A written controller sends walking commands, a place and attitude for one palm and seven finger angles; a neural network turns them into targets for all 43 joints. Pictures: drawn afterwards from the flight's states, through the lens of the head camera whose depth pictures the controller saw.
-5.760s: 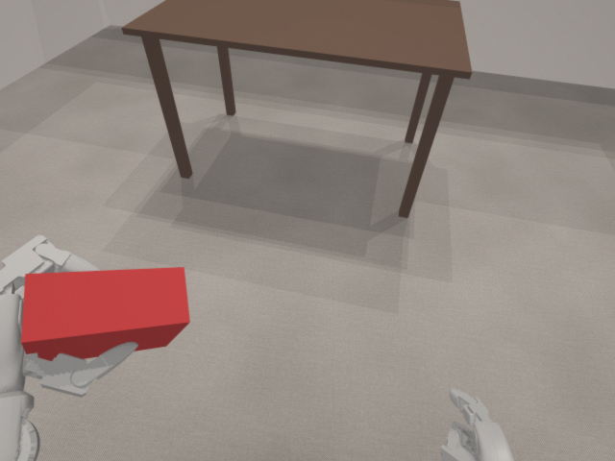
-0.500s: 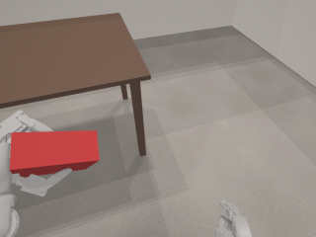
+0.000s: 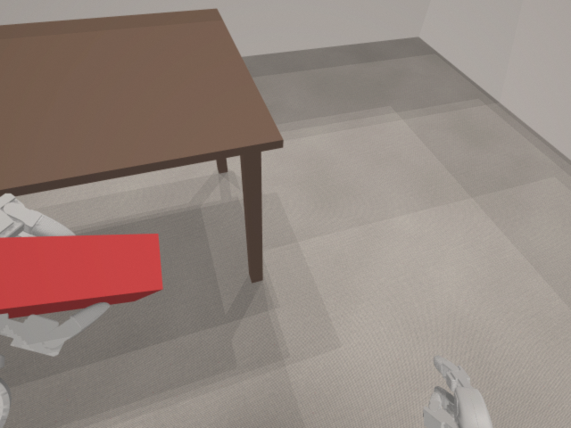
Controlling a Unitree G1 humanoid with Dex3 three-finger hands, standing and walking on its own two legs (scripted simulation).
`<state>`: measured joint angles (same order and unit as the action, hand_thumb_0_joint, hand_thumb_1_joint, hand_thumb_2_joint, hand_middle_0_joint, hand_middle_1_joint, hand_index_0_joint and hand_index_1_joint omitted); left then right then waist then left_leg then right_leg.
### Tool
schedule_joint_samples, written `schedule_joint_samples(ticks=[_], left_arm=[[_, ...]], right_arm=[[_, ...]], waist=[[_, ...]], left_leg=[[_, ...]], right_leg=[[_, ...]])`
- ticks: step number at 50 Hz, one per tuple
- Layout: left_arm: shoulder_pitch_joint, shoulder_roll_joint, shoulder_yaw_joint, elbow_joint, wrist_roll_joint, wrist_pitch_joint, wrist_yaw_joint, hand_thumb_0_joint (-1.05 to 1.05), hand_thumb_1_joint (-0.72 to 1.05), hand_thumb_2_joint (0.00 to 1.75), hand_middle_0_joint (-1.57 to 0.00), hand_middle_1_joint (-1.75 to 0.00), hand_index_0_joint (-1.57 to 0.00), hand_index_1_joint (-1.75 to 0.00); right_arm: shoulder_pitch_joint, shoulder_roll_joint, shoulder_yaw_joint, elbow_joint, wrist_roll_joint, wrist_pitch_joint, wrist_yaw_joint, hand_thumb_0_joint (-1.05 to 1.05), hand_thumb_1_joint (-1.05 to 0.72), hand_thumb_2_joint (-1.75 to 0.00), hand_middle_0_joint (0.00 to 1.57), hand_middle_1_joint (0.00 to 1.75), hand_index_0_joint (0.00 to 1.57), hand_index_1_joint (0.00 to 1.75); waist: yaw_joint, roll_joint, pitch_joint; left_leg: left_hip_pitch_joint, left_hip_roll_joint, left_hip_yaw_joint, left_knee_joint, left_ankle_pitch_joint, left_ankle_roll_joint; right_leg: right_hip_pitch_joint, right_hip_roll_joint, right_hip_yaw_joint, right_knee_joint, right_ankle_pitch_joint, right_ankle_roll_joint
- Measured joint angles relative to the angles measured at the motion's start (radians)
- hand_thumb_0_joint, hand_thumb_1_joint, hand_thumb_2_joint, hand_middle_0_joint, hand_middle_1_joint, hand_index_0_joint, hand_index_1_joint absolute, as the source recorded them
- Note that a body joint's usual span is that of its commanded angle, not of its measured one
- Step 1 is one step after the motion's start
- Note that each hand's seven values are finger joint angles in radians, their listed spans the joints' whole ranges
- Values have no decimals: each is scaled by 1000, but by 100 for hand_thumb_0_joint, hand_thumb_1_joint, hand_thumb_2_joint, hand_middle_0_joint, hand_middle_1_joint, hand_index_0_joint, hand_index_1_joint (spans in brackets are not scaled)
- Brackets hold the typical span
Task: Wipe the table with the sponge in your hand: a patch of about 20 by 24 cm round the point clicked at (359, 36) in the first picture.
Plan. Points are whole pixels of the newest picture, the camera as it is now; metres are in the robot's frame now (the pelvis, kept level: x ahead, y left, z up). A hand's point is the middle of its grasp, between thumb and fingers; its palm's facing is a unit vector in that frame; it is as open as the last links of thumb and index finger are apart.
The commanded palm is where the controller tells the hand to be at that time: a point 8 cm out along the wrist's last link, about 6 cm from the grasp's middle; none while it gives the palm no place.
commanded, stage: take the last steps up to it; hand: left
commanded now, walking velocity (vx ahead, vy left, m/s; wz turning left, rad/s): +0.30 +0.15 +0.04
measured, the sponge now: (102, 274) +0.24 +0.21 +0.15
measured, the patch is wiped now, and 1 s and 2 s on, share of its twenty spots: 0.00 0.00 0.00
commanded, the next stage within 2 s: come to a stop and stand still in 1.34 s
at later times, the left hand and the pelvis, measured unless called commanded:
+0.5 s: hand (71, 211) +0.31 +0.26 +0.16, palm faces +0.36 -0.81 -0.46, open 9.9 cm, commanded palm +0.25 +0.31 +0.19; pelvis +0.09 +0.03 +0.01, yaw +2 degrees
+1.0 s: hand (42, 140) +0.40 +0.34 +0.18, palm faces +0.37 -0.76 -0.53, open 9.9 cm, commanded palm +0.35 +0.38 +0.19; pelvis +0.19 +0.10 +0.00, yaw +0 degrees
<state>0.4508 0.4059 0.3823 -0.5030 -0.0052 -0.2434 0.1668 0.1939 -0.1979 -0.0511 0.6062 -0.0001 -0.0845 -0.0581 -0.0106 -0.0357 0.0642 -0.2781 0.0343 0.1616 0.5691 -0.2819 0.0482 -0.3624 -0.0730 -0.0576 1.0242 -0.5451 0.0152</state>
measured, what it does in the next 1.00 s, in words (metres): walks ahead: right foot, then left foot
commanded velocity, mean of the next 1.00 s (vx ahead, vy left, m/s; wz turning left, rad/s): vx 0.27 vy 0.14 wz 0.01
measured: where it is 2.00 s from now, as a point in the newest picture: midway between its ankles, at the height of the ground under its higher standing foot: (227, 410)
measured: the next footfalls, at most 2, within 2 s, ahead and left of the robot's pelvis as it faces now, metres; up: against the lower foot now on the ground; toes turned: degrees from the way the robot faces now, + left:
right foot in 0.24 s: +0.12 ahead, -0.10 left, +0.00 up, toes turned -9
left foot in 0.60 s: +0.22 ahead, +0.20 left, +0.00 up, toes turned +9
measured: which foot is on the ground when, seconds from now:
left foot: down 0.00-0.26, up 0.28-0.58, down 0.60-1.00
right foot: up 0.00-0.22, down 0.24-0.60, up 0.62-0.96, down 0.98-1.00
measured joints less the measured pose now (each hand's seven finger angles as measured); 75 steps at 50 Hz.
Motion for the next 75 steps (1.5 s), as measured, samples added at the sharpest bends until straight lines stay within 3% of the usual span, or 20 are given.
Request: schedule_joint_samples(ticks=[4,11,13,15,18,20,25,30,33,37,42,48,50,52,55,57,62,67,71,75], left_arm=[[4,-7,6,2,-8,1,-12,-1,-48,100,-76,-135,-76,-135],[49,-27,-15,26,-15,1,-30,-1,-48,100,-76,-135,-76,-135],[31,-27,-20,49,-6,12,-33,-1,-48,100,-76,-135,-76,-135],[-7,-52,-38,80,-2,19,-38,-1,-48,100,-76,-135,-76,-135],[-25,-92,-51,114,-4,19,-44,-1,-48,100,-76,-135,-76,-135],[-10,-99,-51,106,1,14,-44,-1,-48,100,-76,-135,-76,-135],[37,-58,-41,-3,9,-11,-35,-1,-48,100,-76,-135,-76,-135],[76,-4,3,-111,1,-26,-13,-1,-48,100,-76,-135,-76,-135],[29,22,34,-69,-3,-32,-6,-1,-48,100,-76,-135,-76,-135],[-21,15,42,2,-8,-13,-13,-1,-48,101,-76,-135,-76,-135],[21,-31,4,-38,-14,1,-26,-1,-48,101,-76,-135,-76,-135],[69,-8,-11,-29,-12,21,-36,-1,-48,101,-76,-135,-76,-135],[53,-4,-6,1,-8,26,-35,-1,-48,101,-76,-135,-76,-135],[21,-16,-9,37,-6,27,-35,-1,-48,100,-76,-135,-76,-135],[-13,-53,-15,81,-11,23,-33,-1,-48,100,-76,-136,-76,-135],[-3,-72,-18,93,-5,16,-29,-1,-48,100,-76,-136,-76,-135],[34,-65,-46,15,7,4,-26,-1,-48,100,-76,-136,-76,-135],[82,-16,-25,-107,-1,-7,-15,-1,-48,100,-76,-136,-76,-135],[33,27,23,-63,-10,-14,-6,-1,-48,100,-76,-136,-76,-135],[-26,5,27,8,-10,18,-7,-1,-48,100,-76,-136,-76,-135]], right_arm=[[-9,49,39,-2,11,-24,20,1,-91,-90,20,30,20,30],[21,65,76,17,3,-21,14,1,-91,-90,21,30,21,30],[28,52,75,26,3,-11,11,1,-90,-90,21,30,21,30],[10,27,65,57,-1,9,12,1,-90,-90,21,30,21,30],[-6,-6,48,82,-3,31,21,2,-91,-90,21,30,21,30],[-11,-22,40,75,-4,40,21,2,-91,-90,21,30,21,30],[-12,-51,13,24,-7,33,15,2,-91,-90,20,30,20,30],[3,-66,-18,-26,-5,19,2,2,-91,-90,20,30,20,30],[-12,-22,-23,-26,2,15,-4,2,-91,-90,20,30,20,30],[-12,37,18,-7,9,-10,13,1,-91,-90,20,30,20,30],[10,73,63,2,7,-28,30,1,-91,-90,20,30,20,30],[28,69,85,22,-1,-11,15,1,-90,-90,21,30,21,30],[27,51,82,28,0,0,10,1,-90,-90,21,30,21,30],[14,30,71,49,0,17,10,1,-90,-90,21,30,21,30],[-2,2,54,67,2,34,21,2,-91,-90,21,30,21,30],[-9,-18,49,59,-1,42,21,2,-91,-90,21,30,21,30],[-19,-51,23,9,-9,41,9,2,-91,-90,20,30,20,30],[-9,-69,-4,-41,-9,38,-7,1,-91,-90,20,30,20,30],[-14,-12,-2,-37,2,39,-13,1,-91,-90,20,30,20,30],[-8,40,41,-22,4,19,8,1,-91,-90,20,30,20,30]], waist=[[2,34,-25],[29,84,-44],[33,98,-43],[40,111,-28],[44,92,-11],[32,72,-2],[9,13,39],[4,-5,39],[10,-26,34],[1,2,-3],[4,33,-19],[20,67,-23],[22,95,-23],[23,109,-20],[30,76,-16],[18,57,-14],[0,8,20],[2,5,29],[19,-24,16],[14,6,-5]], left_leg=[[33,3,0,-53,8,2],[70,-14,-4,-46,-39,-6],[38,-8,-17,54,-94,-8],[-46,-14,-65,284,-164,-22],[-165,-23,-109,551,-130,-53],[-218,-2,-122,585,-94,-62],[-198,57,-100,264,-38,-57],[-55,36,-37,-45,96,-50],[-50,22,-4,26,48,-27],[-30,28,-5,-9,30,-11],[8,9,6,-71,36,2],[32,-17,13,-42,-14,-2],[15,-5,0,30,-60,-7],[-43,-7,-41,206,-134,-27],[-143,-30,-90,479,-161,-59],[-188,-14,-105,529,-129,-70],[-168,38,-97,259,-64,-67],[-35,32,-57,-44,65,-60],[-26,16,-20,-2,53,-34],[-15,27,-34,-37,56,-29]], right_leg=[[-89,-6,-42,4,87,10],[5,5,-105,-363,187,19],[48,17,-118,-442,284,-21],[48,16,-131,-399,261,-51],[80,4,-122,-424,234,-48],[107,-3,-118,-468,249,-34],[155,-34,-104,-530,262,-7],[162,-65,-69,-442,187,44],[63,-52,-3,-139,26,13],[-69,-3,-32,88,23,9],[-99,2,-75,-82,123,16],[17,30,-110,-391,184,11],[56,49,-123,-456,278,-38],[60,51,-133,-428,260,-78],[83,30,-116,-441,238,-81],[103,21,-110,-479,254,-69],[137,-6,-101,-525,269,-48],[142,-15,-86,-457,218,-7],[52,-7,-15,-183,20,-4],[-30,30,-26,-31,54,3]])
